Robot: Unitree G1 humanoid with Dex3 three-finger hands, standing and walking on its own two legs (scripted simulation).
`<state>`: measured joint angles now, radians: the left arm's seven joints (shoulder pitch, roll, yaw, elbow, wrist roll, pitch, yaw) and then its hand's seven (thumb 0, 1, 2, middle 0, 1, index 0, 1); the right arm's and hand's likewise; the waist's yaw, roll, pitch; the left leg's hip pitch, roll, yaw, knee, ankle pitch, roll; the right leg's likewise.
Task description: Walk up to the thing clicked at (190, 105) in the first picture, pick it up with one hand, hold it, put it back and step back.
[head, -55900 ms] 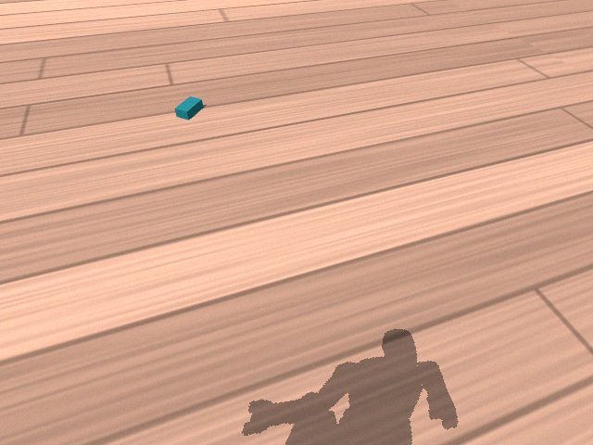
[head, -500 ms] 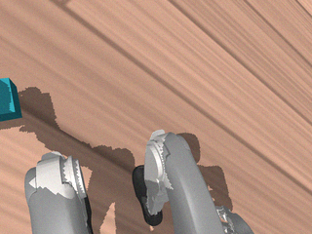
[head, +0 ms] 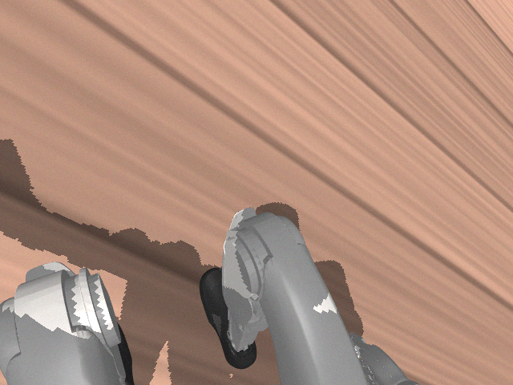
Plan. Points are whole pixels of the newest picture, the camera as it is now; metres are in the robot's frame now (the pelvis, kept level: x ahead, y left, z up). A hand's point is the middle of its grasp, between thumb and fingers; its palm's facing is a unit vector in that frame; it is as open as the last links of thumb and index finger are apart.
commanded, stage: rest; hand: left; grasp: from above
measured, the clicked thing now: out of the picture +0.45 +0.36 -0.25
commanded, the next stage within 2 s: open in 0.68 s
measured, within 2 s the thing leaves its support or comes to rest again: rests again in 0.58 s
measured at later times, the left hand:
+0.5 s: hand out of the picture +0.44 +0.35 -0.24, palm faces -0.44 -0.13 -0.89, open 11.5 cm
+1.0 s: hand out of the picture +0.44 +0.35 -0.24, palm faces -0.46 -0.14 -0.88, open 11.7 cm
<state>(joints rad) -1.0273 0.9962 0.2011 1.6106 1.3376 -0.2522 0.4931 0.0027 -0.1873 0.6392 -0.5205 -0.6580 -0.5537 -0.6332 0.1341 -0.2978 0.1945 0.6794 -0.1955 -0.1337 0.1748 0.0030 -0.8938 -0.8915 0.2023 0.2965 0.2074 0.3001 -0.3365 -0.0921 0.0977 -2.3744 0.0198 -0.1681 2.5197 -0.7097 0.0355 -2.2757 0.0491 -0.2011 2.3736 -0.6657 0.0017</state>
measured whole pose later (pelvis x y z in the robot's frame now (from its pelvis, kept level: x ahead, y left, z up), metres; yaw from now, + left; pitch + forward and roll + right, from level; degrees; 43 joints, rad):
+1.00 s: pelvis -0.01 +0.00 +0.00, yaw -3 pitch +27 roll -14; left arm -1.03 1.10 0.17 1.68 1.31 -0.28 0.53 -0.01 -0.17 0.68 -0.43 -0.73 -0.45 -0.72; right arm 0.12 -0.35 0.30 0.64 -0.22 -0.20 0.21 0.00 -0.90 -0.90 0.20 0.30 0.21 0.30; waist -0.36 -0.15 0.18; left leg -2.35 0.03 -0.22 2.56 -0.72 0.03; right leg -2.24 0.07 -0.24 2.37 -0.64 0.01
